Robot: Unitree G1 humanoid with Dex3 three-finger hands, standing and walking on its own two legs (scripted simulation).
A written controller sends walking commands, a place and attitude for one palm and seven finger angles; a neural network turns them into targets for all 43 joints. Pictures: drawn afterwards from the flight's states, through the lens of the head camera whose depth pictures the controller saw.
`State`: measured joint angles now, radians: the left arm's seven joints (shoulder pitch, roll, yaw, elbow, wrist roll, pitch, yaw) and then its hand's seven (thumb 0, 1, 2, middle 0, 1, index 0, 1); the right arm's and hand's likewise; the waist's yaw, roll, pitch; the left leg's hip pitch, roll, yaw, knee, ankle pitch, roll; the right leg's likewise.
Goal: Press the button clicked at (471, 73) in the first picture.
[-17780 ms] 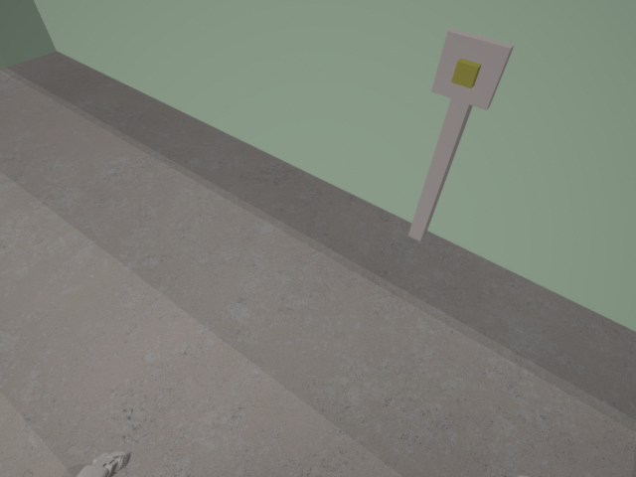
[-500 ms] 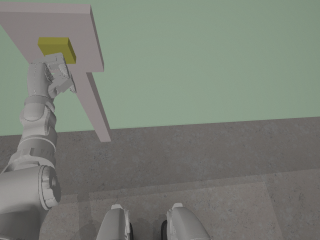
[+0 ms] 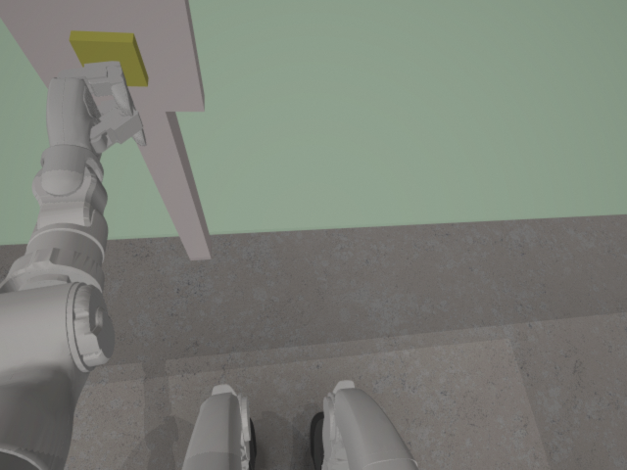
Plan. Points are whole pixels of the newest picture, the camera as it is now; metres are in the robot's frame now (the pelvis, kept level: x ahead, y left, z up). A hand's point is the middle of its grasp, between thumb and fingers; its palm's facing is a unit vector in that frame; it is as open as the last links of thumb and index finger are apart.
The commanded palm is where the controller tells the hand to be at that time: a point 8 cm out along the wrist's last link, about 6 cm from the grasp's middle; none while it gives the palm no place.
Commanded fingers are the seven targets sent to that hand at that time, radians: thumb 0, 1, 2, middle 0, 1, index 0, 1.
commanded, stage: hold the button down briefly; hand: left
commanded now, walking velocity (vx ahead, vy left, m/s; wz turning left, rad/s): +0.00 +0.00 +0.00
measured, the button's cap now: (112, 54) +0.59 +0.19 +0.09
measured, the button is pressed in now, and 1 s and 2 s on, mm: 11 0 0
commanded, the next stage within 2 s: pull the fist back off the button in 0.18 s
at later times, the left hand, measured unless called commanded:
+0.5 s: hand (135, 117) +0.53 +0.18 +0.06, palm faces +0.04 -1.00 -0.03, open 2.9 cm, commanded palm +0.52 +0.20 +0.07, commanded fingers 0.00 0.90 0.90 -1.30 -1.50 -1.30 -1.50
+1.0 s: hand (140, 147) +0.49 +0.17 +0.05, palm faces +0.03 -1.00 -0.02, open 3.1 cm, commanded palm +0.45 +0.22 +0.07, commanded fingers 0.00 0.90 0.90 -1.30 -1.50 -1.30 -1.50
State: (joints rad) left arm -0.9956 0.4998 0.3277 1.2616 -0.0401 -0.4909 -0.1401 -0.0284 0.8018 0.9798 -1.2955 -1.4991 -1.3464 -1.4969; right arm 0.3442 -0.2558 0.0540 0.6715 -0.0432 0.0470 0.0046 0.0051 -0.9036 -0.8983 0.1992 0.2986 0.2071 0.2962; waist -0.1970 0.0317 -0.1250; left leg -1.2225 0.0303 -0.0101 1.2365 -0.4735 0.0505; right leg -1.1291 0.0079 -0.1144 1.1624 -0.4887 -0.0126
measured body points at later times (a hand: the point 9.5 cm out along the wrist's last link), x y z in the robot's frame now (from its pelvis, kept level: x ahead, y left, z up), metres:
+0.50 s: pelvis -0.02 -0.01 -0.01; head +0.14 +0.04 +0.41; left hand +0.52 +0.23 +0.06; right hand -0.02 -0.27 -0.10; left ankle +0.05 +0.09 -0.63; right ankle +0.03 -0.12 -0.63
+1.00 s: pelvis +0.03 +0.00 +0.02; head +0.16 +0.01 +0.46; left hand +0.48 +0.22 +0.06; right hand +0.07 -0.26 -0.09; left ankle +0.05 +0.09 -0.63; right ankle +0.03 -0.12 -0.63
